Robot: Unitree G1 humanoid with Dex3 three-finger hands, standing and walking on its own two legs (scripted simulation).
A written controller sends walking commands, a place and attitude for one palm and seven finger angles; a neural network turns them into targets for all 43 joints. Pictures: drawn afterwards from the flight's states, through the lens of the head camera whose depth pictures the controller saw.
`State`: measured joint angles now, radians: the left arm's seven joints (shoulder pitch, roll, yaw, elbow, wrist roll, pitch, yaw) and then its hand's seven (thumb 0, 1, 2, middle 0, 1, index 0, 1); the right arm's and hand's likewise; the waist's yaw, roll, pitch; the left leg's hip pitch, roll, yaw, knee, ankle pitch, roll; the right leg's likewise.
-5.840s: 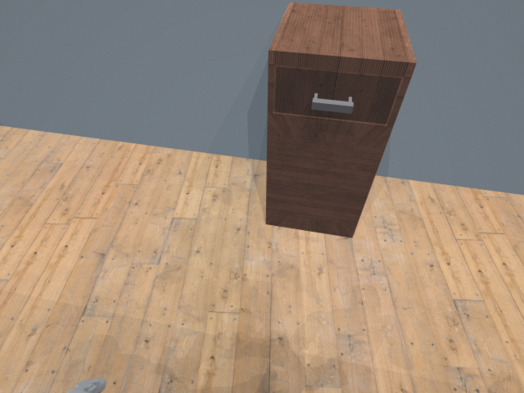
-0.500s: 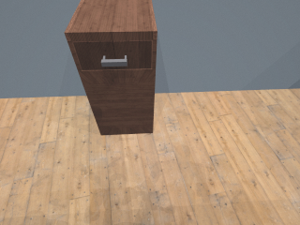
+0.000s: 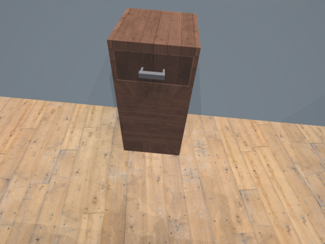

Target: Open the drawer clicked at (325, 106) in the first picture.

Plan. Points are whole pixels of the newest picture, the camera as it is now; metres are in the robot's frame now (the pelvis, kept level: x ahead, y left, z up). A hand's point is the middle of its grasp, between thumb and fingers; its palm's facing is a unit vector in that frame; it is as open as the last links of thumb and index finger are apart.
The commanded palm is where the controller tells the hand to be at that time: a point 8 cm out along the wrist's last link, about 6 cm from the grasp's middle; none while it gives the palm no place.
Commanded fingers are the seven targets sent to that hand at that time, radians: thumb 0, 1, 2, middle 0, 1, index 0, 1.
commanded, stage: take the last steps up to it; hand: left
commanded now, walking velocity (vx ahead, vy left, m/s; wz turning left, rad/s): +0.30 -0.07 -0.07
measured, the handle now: (152, 72) +0.85 +0.12 -0.05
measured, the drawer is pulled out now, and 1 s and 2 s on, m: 0.00 0.00 0.00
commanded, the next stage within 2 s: come to a stop and stand still in 0.80 s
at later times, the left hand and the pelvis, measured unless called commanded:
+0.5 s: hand (128, 206) +0.27 +0.13 -0.17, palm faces -0.06 -0.98 -0.21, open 7.3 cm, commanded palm none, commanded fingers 0.00 0.90 0.90 -0.20 -0.30 -0.20 -0.30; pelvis +0.15 -0.05 -0.02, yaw -2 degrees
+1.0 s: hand (135, 211) +0.26 +0.10 -0.19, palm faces +0.09 -0.99 -0.13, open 7.4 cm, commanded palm none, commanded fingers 0.00 0.90 0.90 -0.20 -0.30 -0.20 -0.30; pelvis +0.32 -0.05 -0.01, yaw -1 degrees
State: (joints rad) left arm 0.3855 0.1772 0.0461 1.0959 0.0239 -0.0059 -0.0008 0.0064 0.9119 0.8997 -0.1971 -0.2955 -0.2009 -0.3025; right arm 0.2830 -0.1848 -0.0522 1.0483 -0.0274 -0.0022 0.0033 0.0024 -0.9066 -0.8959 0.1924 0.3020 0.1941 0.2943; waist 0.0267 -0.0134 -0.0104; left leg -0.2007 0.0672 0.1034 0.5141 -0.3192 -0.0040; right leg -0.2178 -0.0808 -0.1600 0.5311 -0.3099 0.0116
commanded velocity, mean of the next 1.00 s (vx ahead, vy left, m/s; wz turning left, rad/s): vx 0.18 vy -0.05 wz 0.01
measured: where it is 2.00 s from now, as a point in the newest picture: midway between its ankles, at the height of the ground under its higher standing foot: outside the picture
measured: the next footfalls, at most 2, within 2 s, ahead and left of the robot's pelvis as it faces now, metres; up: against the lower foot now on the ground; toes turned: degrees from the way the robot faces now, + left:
right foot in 0.46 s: +0.27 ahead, -0.16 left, +0.00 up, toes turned -11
left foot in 0.94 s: +0.42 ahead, +0.05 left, +0.00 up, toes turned +6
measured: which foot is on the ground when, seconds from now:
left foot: down 0.00-0.46, up 0.48-0.92, down 0.94-1.00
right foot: down 0.00-0.00, up 0.02-0.44, down 0.46-0.96, up 0.98-1.00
